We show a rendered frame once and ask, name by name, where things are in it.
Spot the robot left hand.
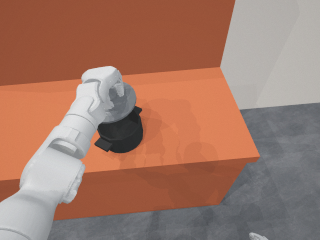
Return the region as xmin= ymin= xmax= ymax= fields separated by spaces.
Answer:
xmin=81 ymin=66 xmax=124 ymax=110

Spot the table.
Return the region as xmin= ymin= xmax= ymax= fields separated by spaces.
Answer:
xmin=0 ymin=0 xmax=260 ymax=221

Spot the lid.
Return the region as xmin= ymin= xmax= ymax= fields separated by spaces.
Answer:
xmin=101 ymin=82 xmax=137 ymax=124

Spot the knob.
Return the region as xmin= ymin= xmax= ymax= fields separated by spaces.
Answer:
xmin=108 ymin=88 xmax=117 ymax=102

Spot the robot left forearm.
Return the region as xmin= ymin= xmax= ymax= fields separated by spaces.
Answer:
xmin=19 ymin=76 xmax=109 ymax=189

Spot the robot left upper arm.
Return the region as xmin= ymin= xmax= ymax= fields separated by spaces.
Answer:
xmin=0 ymin=147 xmax=86 ymax=240

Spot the pot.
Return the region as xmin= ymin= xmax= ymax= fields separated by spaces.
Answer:
xmin=94 ymin=106 xmax=143 ymax=154

